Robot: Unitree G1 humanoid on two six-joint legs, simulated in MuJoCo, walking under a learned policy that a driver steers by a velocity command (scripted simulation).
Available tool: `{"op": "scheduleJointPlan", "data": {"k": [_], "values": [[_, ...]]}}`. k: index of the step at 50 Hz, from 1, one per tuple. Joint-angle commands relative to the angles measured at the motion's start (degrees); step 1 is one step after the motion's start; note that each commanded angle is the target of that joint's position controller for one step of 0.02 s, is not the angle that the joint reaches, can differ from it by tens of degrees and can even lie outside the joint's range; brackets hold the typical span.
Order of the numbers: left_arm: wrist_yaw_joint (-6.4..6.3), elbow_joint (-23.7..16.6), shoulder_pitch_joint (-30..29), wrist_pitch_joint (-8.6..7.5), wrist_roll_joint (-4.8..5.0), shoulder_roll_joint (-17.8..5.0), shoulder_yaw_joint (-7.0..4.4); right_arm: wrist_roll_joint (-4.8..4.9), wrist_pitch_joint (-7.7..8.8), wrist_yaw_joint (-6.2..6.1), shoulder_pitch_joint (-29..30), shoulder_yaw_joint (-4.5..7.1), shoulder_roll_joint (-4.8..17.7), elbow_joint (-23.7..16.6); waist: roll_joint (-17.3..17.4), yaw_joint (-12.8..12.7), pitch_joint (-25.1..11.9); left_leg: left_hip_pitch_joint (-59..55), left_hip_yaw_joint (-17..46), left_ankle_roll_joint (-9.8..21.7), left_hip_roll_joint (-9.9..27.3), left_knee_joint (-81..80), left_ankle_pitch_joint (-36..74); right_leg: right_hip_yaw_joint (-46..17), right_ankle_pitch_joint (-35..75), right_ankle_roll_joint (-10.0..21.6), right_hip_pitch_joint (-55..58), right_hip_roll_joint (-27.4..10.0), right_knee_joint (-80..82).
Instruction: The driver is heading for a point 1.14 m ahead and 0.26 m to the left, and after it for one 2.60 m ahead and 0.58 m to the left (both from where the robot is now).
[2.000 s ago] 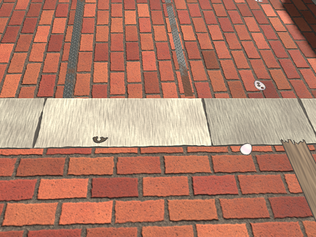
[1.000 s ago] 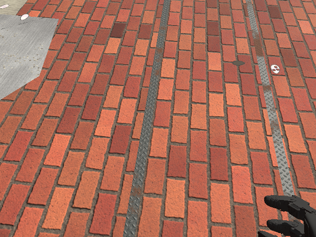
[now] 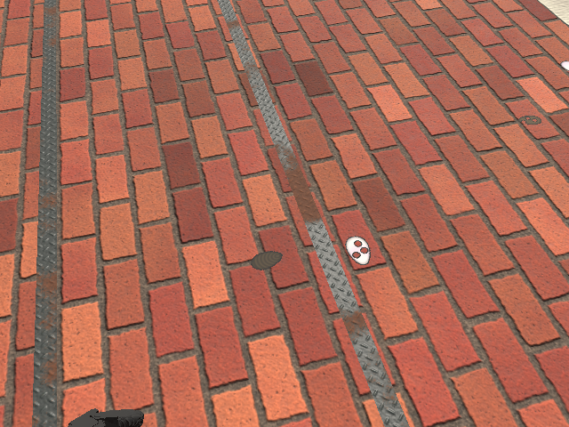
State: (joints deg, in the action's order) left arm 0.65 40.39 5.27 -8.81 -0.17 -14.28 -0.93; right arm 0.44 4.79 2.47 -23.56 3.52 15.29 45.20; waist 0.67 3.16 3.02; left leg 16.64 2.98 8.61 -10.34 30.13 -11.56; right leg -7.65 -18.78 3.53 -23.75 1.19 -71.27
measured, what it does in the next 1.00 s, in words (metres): walks ahead, turning left: right foot, then left foot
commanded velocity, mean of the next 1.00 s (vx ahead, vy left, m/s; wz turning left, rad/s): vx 1.00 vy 0.00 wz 0.66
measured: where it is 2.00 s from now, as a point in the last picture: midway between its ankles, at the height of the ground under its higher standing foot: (115, 103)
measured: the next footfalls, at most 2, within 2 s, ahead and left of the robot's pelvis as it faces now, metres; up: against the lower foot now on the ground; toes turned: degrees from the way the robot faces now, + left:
right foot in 0.26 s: +0.51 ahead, -0.13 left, +0.00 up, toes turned +23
left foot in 0.72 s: +0.78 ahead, +0.27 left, +0.00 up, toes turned +46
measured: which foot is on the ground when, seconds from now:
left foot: down 0.00-0.28, up 0.30-0.70, down 0.72-1.00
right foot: up 0.00-0.24, down 0.26-0.70, up 0.72-1.00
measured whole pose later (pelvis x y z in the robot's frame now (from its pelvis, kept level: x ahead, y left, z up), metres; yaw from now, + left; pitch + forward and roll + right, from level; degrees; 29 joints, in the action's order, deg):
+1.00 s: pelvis +0.84 +0.25 +0.01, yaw +38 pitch -1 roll +2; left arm 0.2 42.8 11.1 -3.2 2.6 -16.6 -1.6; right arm -1.4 6.6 1.6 -22.9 3.0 13.9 46.0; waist -2.3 2.8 1.7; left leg 0.1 -8.6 5.5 -6.3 18.9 -18.3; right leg -6.1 -1.8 0.6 -46.1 -9.1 -62.5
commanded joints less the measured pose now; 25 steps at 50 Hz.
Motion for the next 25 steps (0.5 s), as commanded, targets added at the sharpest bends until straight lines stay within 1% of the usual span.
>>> {"op": "scheduleJointPlan", "data": {"k": [1, 2, 3, 4, 5, 6, 7, 8, 9, 10, 11, 12, 13, 14, 15, 16, 17, 18, 19, 20, 21, 22, 23, 24, 25], "values": [[-0.53, -4.2, 1.1, 0.01, -1.09, -6.2, -1.79, 2.07, 1.49, -0.76, 2.7, 1.40, 6.0, -5.5, -3.3, -5.2, -0.6, -7.4, 26.4, 10.0, 13.1, -17.7, 2.3, -0.6, 1.3, -2.7, -11.2, -3.0, 12.5], [-0.76, -5.7, -2.8, 0.31, -1.04, -5.9, -1.54, 2.52, 1.39, -1.42, 1.7, 1.16, 5.4, -5.1, -3.2, -4.2, 1.0, -4.1, 24.0, 9.5, 12.0, -18.2, 4.9, 1.1, 3.4, -4.0, -10.3, -2.7, 18.1], [-0.88, -7.5, -7.3, 0.44, -1.05, -4.5, -1.07, 2.48, 1.16, -2.12, 1.2, 1.17, 5.7, -4.8, -2.1, -2.9, 2.9, -0.3, 22.2, 8.7, 10.6, -18.8, 6.3, 2.8, 7.5, -5.2, -9.1, -1.8, 24.2], [-0.79, -9.1, -10.7, 0.46, -1.03, -2.8, -0.59, 2.31, 0.77, -2.64, 1.0, 1.27, 6.1, -4.5, -0.6, -1.5, 3.9, 3.4, 20.5, 7.2, 8.9, -18.6, 6.7, 4.0, 13.0, -5.9, -6.2, -0.7, 30.1], [-0.57, -10.2, -13.0, 0.39, -1.01, -1.6, -0.32, 2.17, 0.34, -2.92, 0.6, 1.47, 6.6, -4.1, 0.9, -0.2, 3.8, 6.8, 19.2, 5.5, 7.7, -18.6, 6.4, 5.0, 18.6, -6.2, -2.1, 0.5, 35.3], [-0.38, -11.1, -14.4, 0.28, -0.72, -1.5, -0.52, 1.98, 0.04, -2.98, -0.5, 1.76, 7.1, -3.6, 2.1, 1.1, 2.9, 9.4, 19.6, 4.1, 7.6, -18.9, 5.5, 5.7, 24.4, -6.5, 3.0, 1.9, 38.4], [-0.32, -11.7, -14.9, 0.18, -0.15, -2.5, -1.14, 2.04, -0.12, -2.95, -1.6, 1.99, 7.4, -3.1, 3.2, 1.9, 1.9, 9.3, 20.8, 3.4, 7.9, -18.4, 3.9, 5.1, 27.4, -6.9, 6.2, 2.6, 40.5], [-0.38, -12.2, -15.2, 0.08, 0.51, -3.8, -1.76, 2.36, -0.14, -2.94, -2.3, 2.02, 7.1, -2.6, 4.0, 2.1, 1.0, 6.9, 22.2, 2.8, 8.3, -17.2, 2.4, 3.7, 28.1, -7.1, 7.6, 2.6, 42.6], [-0.50, -12.8, -15.6, -0.10, 1.18, -5.1, -2.36, 2.63, -0.12, -3.00, -2.9, 1.98, 6.5, -2.2, 4.6, 2.2, 0.5, 3.1, 23.5, 2.1, 9.0, -15.4, 3.0, 2.4, 27.3, -7.0, 7.7, 2.1, 44.5], [-0.64, -13.3, -15.8, -0.39, 1.73, -6.5, -2.99, 2.82, -0.21, -3.11, -3.1, 2.13, 6.2, -1.9, 5.1, 1.8, 0.3, -1.0, 24.5, 1.5, 9.8, -12.8, 6.1, 1.7, 25.4, -6.5, 7.4, 1.8, 46.4], [-0.88, -13.2, -13.8, -0.81, 2.05, -8.5, -3.96, 2.71, -0.40, -3.23, -2.6, 2.46, 6.5, -2.0, 5.6, 0.2, -1.4, -4.6, 24.8, 0.6, 10.2, -8.4, 14.4, 2.0, 22.8, -5.6, 9.4, 2.1, 47.2], [-1.17, -12.3, -7.4, -1.21, 2.20, -10.5, -5.17, 2.32, -0.73, -3.16, -1.1, 2.88, 7.6, -2.5, 6.1, -4.0, -6.2, -6.7, 23.4, -1.0, 9.4, -0.3, 25.0, 3.0, 21.1, -4.3, 16.4, 1.9, 46.9], [-1.79, -10.0, 6.9, -0.82, 2.77, -11.7, -6.09, 0.54, -1.19, -2.91, 2.9, 2.67, 7.9, -4.4, 7.4, -11.9, -15.9, -2.4, 21.3, -2.6, 9.1, 14.2, 28.3, 0.8, 16.8, -2.3, 32.0, -3.0, 40.9], [-2.42, -7.5, 21.7, 0.29, 2.74, -14.8, -6.44, -2.16, -1.24, -2.58, 2.8, 0.66, 2.0, -6.7, -1.3, -15.2, -27.0, 8.3, 16.6, -3.5, 6.1, 34.3, 1.8, -10.8, 3.6, -0.5, 51.0, -13.9, 35.5], [-0.67, -5.1, 20.8, 0.13, 0.65, -18.4, -6.58, 3.15, -0.74, -2.26, -8.8, -1.34, -1.2, -9.4, -34.0, -6.6, -35.7, 26.1, 11.6, -5.3, 4.0, 52.3, -20.6, -48.9, -21.5, 11.3, 62.3, -29.0, 50.1], [-0.61, -7.5, 16.5, 0.78, 0.25, -10.6, -5.58, 4.45, -1.53, -3.33, -5.2, -0.82, 4.1, -6.9, -23.6, -9.4, -26.3, 32.2, 9.0, -5.4, 10.3, 55.8, -14.6, -46.9, -34.5, 9.0, 56.1, -24.8, 54.2], [-1.08, -7.2, 14.1, 1.47, 0.33, -7.2, -4.73, 2.82, -1.73, -3.25, 2.7, -0.14, 7.3, -8.1, -14.0, -11.0, -16.6, 33.8, 6.0, -5.3, 11.3, 54.7, -10.2, -34.1, -23.9, 6.2, 47.4, -21.7, 54.2], [-0.93, -5.8, 13.2, 1.88, -0.45, -7.5, -4.58, 1.26, -1.88, -3.08, 7.8, -0.01, 6.9, -9.1, -2.2, -10.3, -10.2, 31.5, 4.4, -5.4, 13.2, 53.0, -8.3, -25.5, -9.1, 5.1, 38.2, -19.5, 54.5], [-0.80, -4.3, 12.3, 1.96, -1.07, -7.3, -4.52, 0.25, -1.69, -2.67, 11.2, 0.17, 6.1, -10.6, 0.2, -9.0, -6.0, 30.0, 4.4, -5.1, 15.3, 49.7, -6.4, -19.2, 0.3, 5.2, 31.4, -17.8, 55.0], [-0.72, -2.9, 11.6, 1.75, -1.50, -6.2, -4.09, 1.10, -2.06, -2.04, 11.4, 0.18, 4.7, -11.4, -1.3, -7.1, -3.9, 27.7, 4.6, -4.8, 17.3, 48.1, -6.1, -14.0, 4.8, 4.8, 26.8, -16.4, 55.9], [-0.29, -1.7, 11.1, 1.61, -0.95, -4.1, -3.62, 2.23, -2.62, -1.76, 11.3, 0.00, 3.4, -12.0, -3.2, -6.1, -3.1, 27.9, 4.1, -4.5, 18.3, 47.2, -6.4, -9.9, 7.4, 4.5, 25.2, -15.3, 56.7], [0.04, -0.6, 10.9, 1.60, -0.17, -2.8, -3.29, 2.82, -3.20, -1.52, 11.8, -0.33, 2.2, -12.9, -4.0, -5.3, -2.3, 29.0, 3.7, -4.2, 19.5, 46.6, -6.6, -6.7, 9.8, 4.3, 23.9, -15.2, 57.3], [0.17, 0.4, 10.5, 1.62, 0.46, -2.7, -3.24, 2.85, -3.62, -1.22, 12.8, -0.68, 1.4, -13.8, -4.1, -4.5, -0.7, 30.5, 3.4, -4.3, 20.6, 45.4, -6.2, -4.0, 12.6, 4.2, 22.0, -15.5, 58.1], [0.11, 0.9, 9.9, 1.61, 0.63, -3.8, -3.46, 2.39, -3.74, -0.92, 13.8, -0.98, 1.2, -14.6, -3.4, -3.9, 0.8, 31.7, 2.9, -4.7, 21.0, 44.3, -4.1, -1.2, 15.8, 4.4, 20.4, -15.7, 59.3], [-0.06, 1.0, 8.6, 1.58, 0.43, -5.2, -3.71, 2.01, -3.59, -0.64, 14.7, -1.22, 1.5, -15.2, -2.9, -3.2, 2.2, 31.6, 2.5, -5.2, 21.0, 41.6, -1.0, 1.8, 18.0, 4.3, 18.3, -15.4, 60.8]]}}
